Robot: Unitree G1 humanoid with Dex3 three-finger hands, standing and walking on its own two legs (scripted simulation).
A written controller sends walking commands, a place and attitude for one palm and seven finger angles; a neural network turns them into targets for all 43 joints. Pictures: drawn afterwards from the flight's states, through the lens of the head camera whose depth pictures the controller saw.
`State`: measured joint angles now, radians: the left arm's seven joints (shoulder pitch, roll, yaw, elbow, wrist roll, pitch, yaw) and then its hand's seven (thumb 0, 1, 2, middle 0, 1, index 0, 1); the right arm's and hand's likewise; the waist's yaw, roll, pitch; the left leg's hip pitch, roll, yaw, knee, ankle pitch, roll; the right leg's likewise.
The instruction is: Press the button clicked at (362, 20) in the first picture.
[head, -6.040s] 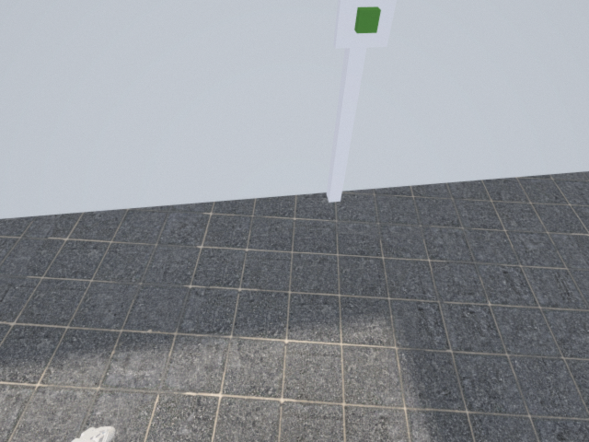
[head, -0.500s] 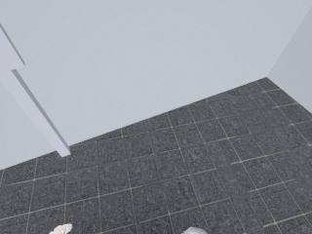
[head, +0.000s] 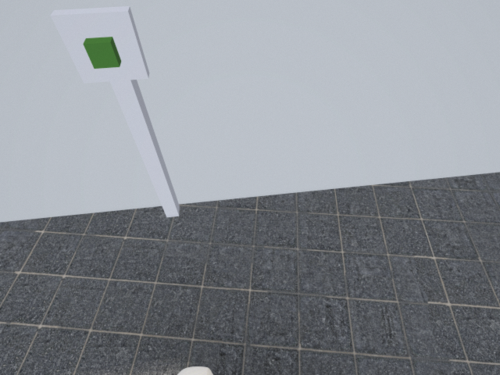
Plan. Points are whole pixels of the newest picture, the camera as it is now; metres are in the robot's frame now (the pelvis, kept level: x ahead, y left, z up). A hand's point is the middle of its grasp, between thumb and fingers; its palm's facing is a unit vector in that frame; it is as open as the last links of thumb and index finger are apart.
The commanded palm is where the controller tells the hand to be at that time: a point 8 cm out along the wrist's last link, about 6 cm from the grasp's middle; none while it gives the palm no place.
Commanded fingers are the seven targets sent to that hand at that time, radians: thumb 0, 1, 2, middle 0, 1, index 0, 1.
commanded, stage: turn to face it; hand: left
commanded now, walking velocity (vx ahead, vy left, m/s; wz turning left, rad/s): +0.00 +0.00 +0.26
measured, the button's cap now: (103, 52) +0.81 +0.43 +0.08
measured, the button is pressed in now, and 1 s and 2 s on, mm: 0 0 0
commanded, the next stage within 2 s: take the last steps up to it in 0.16 s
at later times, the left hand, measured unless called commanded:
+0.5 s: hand out of the picture +0.01 +0.21 -0.16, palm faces +0.19 -0.95 -0.24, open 7.4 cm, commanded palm none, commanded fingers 0.00 0.90 0.90 -0.20 -0.30 -0.20 -0.30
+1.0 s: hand out of the picture -0.01 +0.27 -0.19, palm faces +0.25 -0.96 -0.15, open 7.4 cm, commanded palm none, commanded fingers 0.00 0.90 0.90 -0.20 -0.30 -0.20 -0.30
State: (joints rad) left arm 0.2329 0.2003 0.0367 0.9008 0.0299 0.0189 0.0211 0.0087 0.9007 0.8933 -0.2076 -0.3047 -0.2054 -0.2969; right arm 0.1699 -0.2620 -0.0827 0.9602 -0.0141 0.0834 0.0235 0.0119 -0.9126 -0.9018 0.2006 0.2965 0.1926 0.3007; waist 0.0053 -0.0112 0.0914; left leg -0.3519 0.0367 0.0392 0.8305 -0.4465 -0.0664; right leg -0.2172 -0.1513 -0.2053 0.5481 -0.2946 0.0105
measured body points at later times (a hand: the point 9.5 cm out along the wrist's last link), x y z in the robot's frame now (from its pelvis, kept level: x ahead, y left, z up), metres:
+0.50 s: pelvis +0.00 +0.01 -0.01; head -0.01 -0.01 +0.44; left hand +0.00 +0.26 -0.14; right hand +0.08 -0.22 -0.17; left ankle -0.02 +0.13 -0.71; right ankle +0.01 -0.10 -0.74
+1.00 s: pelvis +0.10 +0.12 -0.01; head +0.10 +0.14 +0.44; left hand -0.02 +0.32 -0.17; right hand +0.20 -0.10 -0.15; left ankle +0.12 +0.22 -0.74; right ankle +0.05 -0.04 -0.66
